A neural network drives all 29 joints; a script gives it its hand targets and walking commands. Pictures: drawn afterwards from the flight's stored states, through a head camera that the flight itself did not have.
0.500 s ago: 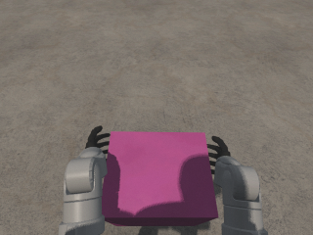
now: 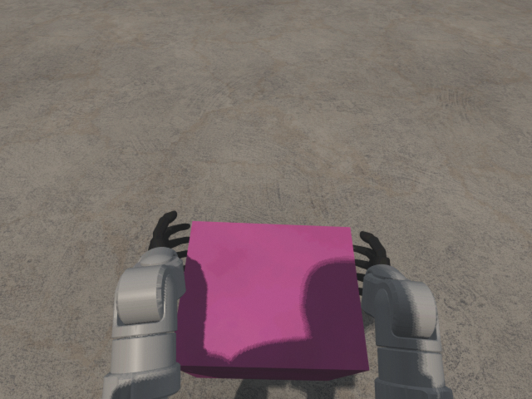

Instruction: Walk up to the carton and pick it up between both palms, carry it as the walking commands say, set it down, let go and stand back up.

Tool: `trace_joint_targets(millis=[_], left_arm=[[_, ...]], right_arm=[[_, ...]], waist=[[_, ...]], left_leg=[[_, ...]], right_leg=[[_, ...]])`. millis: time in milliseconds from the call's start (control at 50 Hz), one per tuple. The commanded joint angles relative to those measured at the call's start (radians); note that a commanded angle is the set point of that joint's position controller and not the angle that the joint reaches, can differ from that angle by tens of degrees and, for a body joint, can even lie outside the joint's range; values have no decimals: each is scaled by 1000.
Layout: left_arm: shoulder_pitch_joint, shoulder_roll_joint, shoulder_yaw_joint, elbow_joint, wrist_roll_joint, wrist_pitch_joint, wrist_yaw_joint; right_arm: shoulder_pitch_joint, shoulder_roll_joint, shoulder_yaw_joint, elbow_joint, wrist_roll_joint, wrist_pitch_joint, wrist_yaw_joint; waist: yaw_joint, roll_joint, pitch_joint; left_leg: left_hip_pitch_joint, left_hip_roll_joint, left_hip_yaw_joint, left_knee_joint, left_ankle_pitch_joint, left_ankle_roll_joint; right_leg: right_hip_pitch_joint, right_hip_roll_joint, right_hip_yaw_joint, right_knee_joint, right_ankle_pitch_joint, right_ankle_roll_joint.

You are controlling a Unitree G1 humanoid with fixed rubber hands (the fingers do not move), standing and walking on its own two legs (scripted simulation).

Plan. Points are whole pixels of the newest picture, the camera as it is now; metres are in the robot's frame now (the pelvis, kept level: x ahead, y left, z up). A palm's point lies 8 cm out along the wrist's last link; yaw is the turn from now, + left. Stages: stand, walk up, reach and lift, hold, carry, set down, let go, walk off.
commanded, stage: carry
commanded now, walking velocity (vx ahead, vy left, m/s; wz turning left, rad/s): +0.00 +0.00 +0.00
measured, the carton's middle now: (266, 309) +0.26 +0.01 -0.03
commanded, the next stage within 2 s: hold in 0.58 s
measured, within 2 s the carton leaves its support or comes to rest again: neither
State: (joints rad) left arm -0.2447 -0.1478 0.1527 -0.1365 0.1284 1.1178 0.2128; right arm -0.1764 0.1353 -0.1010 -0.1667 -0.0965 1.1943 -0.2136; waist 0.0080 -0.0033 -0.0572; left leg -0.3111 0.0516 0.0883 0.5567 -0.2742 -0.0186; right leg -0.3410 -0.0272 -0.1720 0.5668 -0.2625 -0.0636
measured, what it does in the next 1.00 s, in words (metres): stands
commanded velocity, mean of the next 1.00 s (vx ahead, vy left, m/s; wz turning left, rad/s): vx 0.00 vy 0.00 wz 0.00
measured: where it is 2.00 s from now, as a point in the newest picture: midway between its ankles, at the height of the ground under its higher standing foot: outside the picture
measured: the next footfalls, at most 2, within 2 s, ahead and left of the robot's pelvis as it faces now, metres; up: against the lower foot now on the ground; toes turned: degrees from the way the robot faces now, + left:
none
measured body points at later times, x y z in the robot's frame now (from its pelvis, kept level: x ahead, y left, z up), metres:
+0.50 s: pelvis +0.01 +0.00 +0.00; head +0.00 +0.00 +0.45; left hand +0.30 +0.16 +0.06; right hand +0.28 -0.15 +0.04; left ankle +0.01 +0.13 -0.73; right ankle +0.03 -0.08 -0.73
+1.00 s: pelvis -0.02 +0.03 +0.00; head -0.04 +0.03 +0.45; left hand +0.29 +0.16 +0.01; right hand +0.25 -0.16 +0.00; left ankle +0.01 +0.15 -0.73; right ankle +0.03 -0.08 -0.73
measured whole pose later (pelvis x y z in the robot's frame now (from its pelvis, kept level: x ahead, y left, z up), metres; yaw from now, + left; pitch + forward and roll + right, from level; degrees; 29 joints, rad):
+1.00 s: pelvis -0.02 +0.03 +0.00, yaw -9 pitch -6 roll +1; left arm -0.27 -0.13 0.26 0.37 0.28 0.64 -0.01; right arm -0.23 0.14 -0.23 0.35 -0.25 0.66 -0.10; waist 0.06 0.01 0.04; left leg -0.13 -0.02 -0.03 0.51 -0.27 0.00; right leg -0.21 0.02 0.00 0.52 -0.20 -0.03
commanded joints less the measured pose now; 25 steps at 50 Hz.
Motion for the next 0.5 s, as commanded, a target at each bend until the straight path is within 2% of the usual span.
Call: trace_joint_targets(millis=[0,20,40,60,80,100,140,160,180,200,220,240,280,300,320,360,380,400,420,440,460,480], left_arm=[[-498,-1022,-684,-80,-447,38,-412],[-475,-1009,-650,-26,-422,28,-414],[-503,-1013,-680,-92,-443,27,-412],[-511,-1011,-679,-92,-446,29,-412],[-509,-1010,-668,-52,-433,27,-415],[-516,-1014,-692,-106,-457,29,-416],[-488,-1014,-672,-64,-439,27,-415],[-473,-1007,-649,-28,-418,18,-412],[-507,-1021,-686,-99,-447,20,-413],[-514,-1014,-669,-66,-435,16,-413],[-484,-1005,-665,-49,-427,22,-412],[-521,-1025,-701,-110,-456,24,-415],[-483,-1009,-635,10,-404,16,-416],[-507,-1017,-677,-78,-441,16,-417],[-519,-1013,-654,-34,-423,7,-416],[-520,-1013,-655,-42,-423,3,-417],[-515,-1004,-625,6,-397,-12,-415],[-518,-1011,-646,-33,-415,-11,-415],[-503,-1001,-619,11,-391,-19,-414],[-493,-1008,-645,-29,-412,-16,-415],[-513,-1002,-620,7,-391,-33,-414],[-527,-1012,-636,-30,-404,-35,-415]], right_arm=[[-758,965,676,-238,422,-67,366],[-753,953,658,-201,406,-75,365],[-745,964,685,-235,421,-70,366],[-739,966,679,-222,418,-70,365],[-740,961,660,-200,399,-77,363],[-739,965,684,-247,420,-74,362],[-747,956,679,-234,413,-76,363],[-739,947,659,-206,400,-84,363],[-750,964,692,-257,422,-81,363],[-725,959,663,-193,402,-80,364],[-725,953,665,-198,403,-79,365],[-774,970,698,-271,433,-77,365],[-769,948,651,-183,391,-86,365],[-753,965,688,-236,419,-82,365],[-748,956,647,-178,392,-92,366],[-767,961,656,-189,403,-97,368],[-758,950,625,-142,380,-108,370],[-769,961,644,-181,396,-111,368],[-750,953,621,-135,373,-119,368],[-758,957,652,-196,397,-120,366],[-756,943,616,-140,368,-134,367],[-754,955,626,-158,375,-134,365]], waist=[[4,29,-381],[4,-7,-389],[2,-18,-390],[4,-1,-386],[3,-10,-379],[1,6,-387],[4,-2,-396],[4,24,-409],[4,4,-411],[3,0,-391],[3,11,-391],[0,-3,-368],[2,-40,-356],[-2,-22,-382],[1,-3,-379],[0,-14,-351],[0,1,-359],[1,6,-352],[2,10,-363],[2,8,-366],[2,13,-374],[0,-10,-386]], left_leg=[[86,81,-57,-54,251,18],[102,85,-60,-48,258,22],[105,87,-64,-52,271,20],[103,86,-60,-44,264,20],[95,81,-59,-50,239,19],[106,84,-61,-48,260,20],[102,84,-62,-44,283,22],[112,88,-61,-52,313,24],[105,90,-59,-37,319,20],[95,87,-59,-43,290,19],[105,86,-59,-49,260,21],[95,85,-59,-55,250,16],[87,81,-55,-54,196,16],[102,80,-60,-54,206,17],[110,78,-57,-48,202,20],[84,78,-55,-61,177,15],[110,81,-52,-69,198,14],[101,85,-57,-69,217,14],[115,94,-64,-70,267,19],[104,94,-66,-67,247,21],[106,93,-62,-62,255,18],[112,91,-56,-51,270,15]], right_leg=[[203,-158,129,-105,247,22],[202,-157,140,-107,268,24],[202,-154,126,-97,260,22],[207,-153,138,-101,278,25],[197,-158,137,-110,247,24],[207,-159,139,-101,279,21],[225,-152,130,-92,314,23],[229,-145,124,-69,306,15],[244,-149,122,-71,343,24],[233,-152,128,-79,327,25],[223,-152,142,-92,302,19],[210,-154,130,-92,281,16],[214,-170,155,-134,289,23],[218,-162,143,-118,275,14],[211,-165,151,-128,281,19],[212,-165,148,-140,244,21],[202,-161,143,-119,241,14],[202,-159,136,-117,235,23],[210,-143,120,-104,250,21],[218,-145,130,-110,243,23],[226,-153,141,-112,294,23],[240,-152,132,-104,330,25]])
